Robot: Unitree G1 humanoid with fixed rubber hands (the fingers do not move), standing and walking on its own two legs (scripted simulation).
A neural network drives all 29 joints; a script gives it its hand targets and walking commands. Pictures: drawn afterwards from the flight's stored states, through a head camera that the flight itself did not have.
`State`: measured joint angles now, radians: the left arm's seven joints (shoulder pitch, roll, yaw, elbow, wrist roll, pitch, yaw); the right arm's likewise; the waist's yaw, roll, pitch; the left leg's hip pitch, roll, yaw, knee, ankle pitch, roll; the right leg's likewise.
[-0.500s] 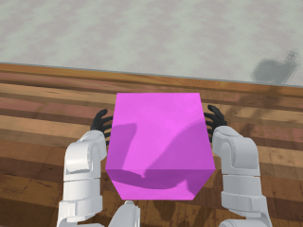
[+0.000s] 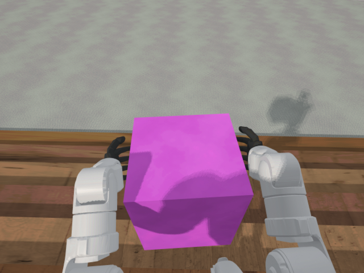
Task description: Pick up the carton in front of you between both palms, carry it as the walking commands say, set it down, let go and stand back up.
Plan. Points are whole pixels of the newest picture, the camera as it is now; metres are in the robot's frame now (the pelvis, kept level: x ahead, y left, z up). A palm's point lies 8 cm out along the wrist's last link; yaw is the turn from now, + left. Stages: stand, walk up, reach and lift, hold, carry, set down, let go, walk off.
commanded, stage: carry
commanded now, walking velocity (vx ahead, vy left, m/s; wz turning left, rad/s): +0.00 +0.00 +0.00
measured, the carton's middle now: (184, 184) +0.34 -0.02 +0.02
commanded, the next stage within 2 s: none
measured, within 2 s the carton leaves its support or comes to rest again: neither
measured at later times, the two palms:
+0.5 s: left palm (129, 120) +0.63 +0.13 -0.03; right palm (215, 110) +0.65 -0.17 -0.04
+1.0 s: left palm (140, 86) +0.97 +0.11 -0.13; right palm (203, 82) +0.96 -0.19 -0.13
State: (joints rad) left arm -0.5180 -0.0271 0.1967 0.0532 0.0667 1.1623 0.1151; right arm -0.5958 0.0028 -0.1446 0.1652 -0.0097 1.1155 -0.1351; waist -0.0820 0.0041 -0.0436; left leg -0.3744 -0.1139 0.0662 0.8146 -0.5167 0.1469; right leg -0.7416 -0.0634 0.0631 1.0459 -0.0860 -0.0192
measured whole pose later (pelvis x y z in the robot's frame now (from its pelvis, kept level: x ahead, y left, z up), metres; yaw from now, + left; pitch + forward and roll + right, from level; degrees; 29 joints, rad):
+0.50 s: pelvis +0.30 -0.04 -0.11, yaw +0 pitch +5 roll +1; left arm -0.51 -0.03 0.15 0.07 0.01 1.09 0.14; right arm -0.50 0.05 -0.20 0.02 -0.07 1.10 -0.13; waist 0.09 0.01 0.01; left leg -0.76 0.04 -0.02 1.01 -0.11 0.03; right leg -0.36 0.07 -0.07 0.84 -0.57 -0.12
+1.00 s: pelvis +0.62 -0.01 -0.22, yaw +1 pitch +5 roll +0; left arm -0.51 -0.04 0.20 0.00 0.07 1.14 0.13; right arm -0.57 0.02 -0.16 0.11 0.00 1.08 -0.14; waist -0.11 -0.01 -0.01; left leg -0.36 -0.09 0.08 0.86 -0.58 0.12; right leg -0.74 -0.04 0.03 0.87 0.01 -0.03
